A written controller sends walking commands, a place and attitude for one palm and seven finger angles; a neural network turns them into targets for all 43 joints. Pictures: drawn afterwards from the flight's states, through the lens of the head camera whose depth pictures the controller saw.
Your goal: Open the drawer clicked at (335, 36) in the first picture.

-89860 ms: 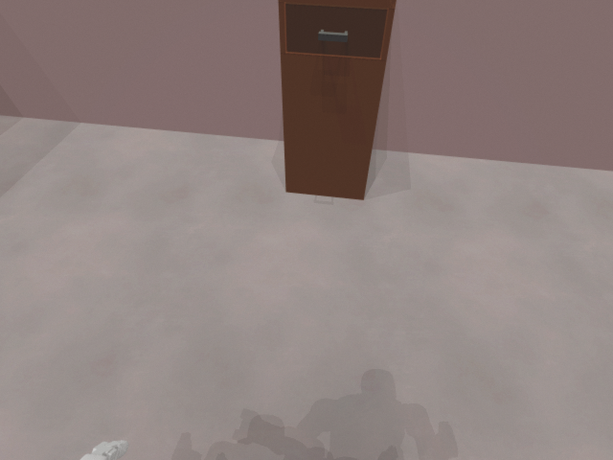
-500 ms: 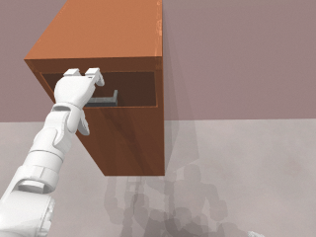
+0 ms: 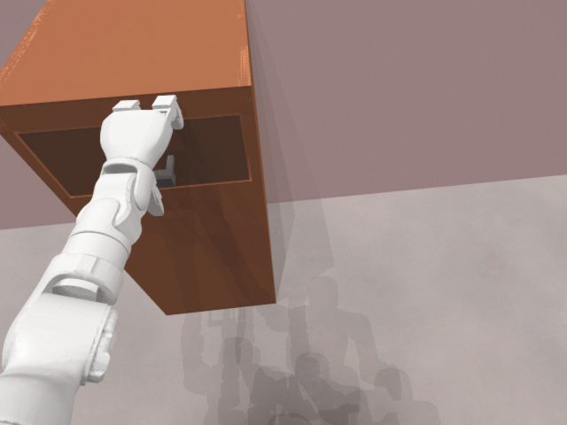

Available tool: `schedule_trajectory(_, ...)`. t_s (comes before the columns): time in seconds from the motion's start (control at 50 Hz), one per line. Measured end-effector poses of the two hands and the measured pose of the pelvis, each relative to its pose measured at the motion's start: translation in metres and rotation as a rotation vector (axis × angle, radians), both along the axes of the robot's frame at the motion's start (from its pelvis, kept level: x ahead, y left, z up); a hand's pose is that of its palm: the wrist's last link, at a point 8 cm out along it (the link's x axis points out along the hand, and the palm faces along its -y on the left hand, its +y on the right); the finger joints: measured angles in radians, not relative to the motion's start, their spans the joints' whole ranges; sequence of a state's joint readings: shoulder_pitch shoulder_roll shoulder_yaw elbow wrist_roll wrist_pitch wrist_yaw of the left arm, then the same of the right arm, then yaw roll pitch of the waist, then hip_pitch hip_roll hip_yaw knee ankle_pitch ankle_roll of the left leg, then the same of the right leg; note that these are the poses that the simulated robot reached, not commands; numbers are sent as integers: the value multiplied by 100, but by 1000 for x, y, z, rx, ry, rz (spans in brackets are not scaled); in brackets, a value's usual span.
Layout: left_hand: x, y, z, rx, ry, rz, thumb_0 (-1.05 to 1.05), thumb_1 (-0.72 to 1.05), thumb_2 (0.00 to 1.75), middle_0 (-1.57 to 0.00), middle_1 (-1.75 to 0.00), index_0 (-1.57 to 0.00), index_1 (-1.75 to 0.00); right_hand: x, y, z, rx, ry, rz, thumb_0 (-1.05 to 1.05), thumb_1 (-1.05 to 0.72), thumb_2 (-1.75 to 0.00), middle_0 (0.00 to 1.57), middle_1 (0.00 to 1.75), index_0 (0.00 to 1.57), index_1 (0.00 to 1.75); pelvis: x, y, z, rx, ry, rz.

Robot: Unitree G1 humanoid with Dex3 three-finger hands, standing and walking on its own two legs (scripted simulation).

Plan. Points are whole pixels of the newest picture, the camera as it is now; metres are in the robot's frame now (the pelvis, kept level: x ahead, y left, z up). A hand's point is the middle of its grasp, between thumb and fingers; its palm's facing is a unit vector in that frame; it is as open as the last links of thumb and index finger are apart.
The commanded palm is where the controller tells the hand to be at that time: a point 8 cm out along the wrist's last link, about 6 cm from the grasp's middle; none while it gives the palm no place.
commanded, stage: move the hooked fingers above the handle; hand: left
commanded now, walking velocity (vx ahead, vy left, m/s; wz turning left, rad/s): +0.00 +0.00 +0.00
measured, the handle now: (145, 171) +0.53 +0.22 +0.03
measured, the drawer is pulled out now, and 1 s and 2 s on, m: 0.00 0.00 0.00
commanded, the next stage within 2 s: none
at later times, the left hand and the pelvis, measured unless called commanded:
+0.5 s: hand (150, 162) +0.49 +0.19 +0.09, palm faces +0.12 -0.09 -0.99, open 13.8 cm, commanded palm +0.46 +0.23 +0.14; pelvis +0.00 +0.00 +0.00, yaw +2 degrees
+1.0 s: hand (98, 197) +0.45 +0.27 +0.06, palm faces -0.18 +0.01 -0.98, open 13.8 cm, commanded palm +0.46 +0.25 +0.14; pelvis -0.01 -0.01 +0.00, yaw +2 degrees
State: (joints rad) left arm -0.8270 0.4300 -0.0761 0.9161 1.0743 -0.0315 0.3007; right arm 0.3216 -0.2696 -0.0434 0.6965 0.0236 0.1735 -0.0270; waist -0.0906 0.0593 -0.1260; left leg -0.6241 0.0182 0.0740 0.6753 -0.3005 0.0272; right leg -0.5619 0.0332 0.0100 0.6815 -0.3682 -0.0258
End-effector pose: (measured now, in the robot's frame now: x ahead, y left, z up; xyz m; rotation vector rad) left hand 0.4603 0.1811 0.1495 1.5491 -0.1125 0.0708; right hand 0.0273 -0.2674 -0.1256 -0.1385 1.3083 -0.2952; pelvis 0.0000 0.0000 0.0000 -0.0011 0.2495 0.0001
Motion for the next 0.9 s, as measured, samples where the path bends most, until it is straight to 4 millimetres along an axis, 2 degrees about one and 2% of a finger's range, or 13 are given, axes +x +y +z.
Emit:
schedule_trajectory(0.06,-1,11,-1,22,60,112,0,-49,30,-40,-127,-34,-125,-1,5,-1,22,-13,-25,1,-91,-90,20,30,20,30,-1,-2,3,4,-15,-10)
schedule_trajectory(0.14,-8,46,-6,5,183,253,0,-49,30,-36,-124,-33,-124,3,6,4,21,-47,-41,1,-91,-90,20,30,21,30,-1,-7,7,7,-35,-10)
schedule_trajectory(0.22,-21,72,-13,32,274,238,0,-49,30,-34,-122,-32,-122,8,-1,12,-17,-57,-9,1,-91,-90,21,30,21,30,0,-9,8,2,-42,13)
schedule_trajectory(0.26,-28,70,-17,48,291,164,0,-49,30,-33,-121,-32,-121,10,-7,14,-43,-46,24,1,-91,-90,21,30,21,30,0,-9,7,-2,-44,32)
schedule_trajectory(0.32,-33,51,-22,31,272,12,0,-49,30,-32,-121,-32,-121,16,-14,16,-76,-26,69,1,-91,-90,21,30,21,30,0,-7,5,-7,-41,58)
schedule_trajectory(0.42,-22,14,-20,-39,128,-139,0,-49,30,-32,-121,-32,-120,27,-20,16,-97,-38,83,1,-91,-90,20,30,21,30,0,-2,0,-11,-17,64)
schedule_trajectory(0.48,-5,13,-11,-61,16,-87,0,-49,30,-33,-121,-32,-120,31,-16,13,-86,-58,69,1,-91,-90,20,30,20,30,1,-1,-3,-10,8,48)
schedule_trajectory(0.56,1,6,-4,-27,-40,-25,0,-49,30,-46,-132,-35,-124,30,-5,4,-34,-49,65,0,-91,-90,20,30,20,30,2,1,-4,-10,19,33)
schedule_trajectory(0.7,5,-5,11,25,70,98,0,-49,30,-43,-127,-39,-132,27,19,-1,43,-70,1,1,-91,-90,20,30,21,30,-1,-2,4,3,-26,2)
schedule_trajectory(0.76,4,-4,14,15,132,103,0,-49,30,-39,-125,-37,-129,25,20,4,35,-101,-21,1,-91,-90,21,30,21,30,-4,-5,6,7,-46,-5)
schedule_trajectory(0.8,4,4,12,7,178,123,0,-49,30,-37,-123,-35,-126,22,16,8,17,-117,-30,1,-91,-90,21,30,21,30,-6,-7,7,7,-53,-7)
schedule_trajectory(0.9,-6,50,-10,14,272,180,1,-49,30,-33,-121,-33,-123,9,-4,14,-51,-108,-29,1,-91,-90,21,30,21,30,-9,-10,5,2,-39,-3)
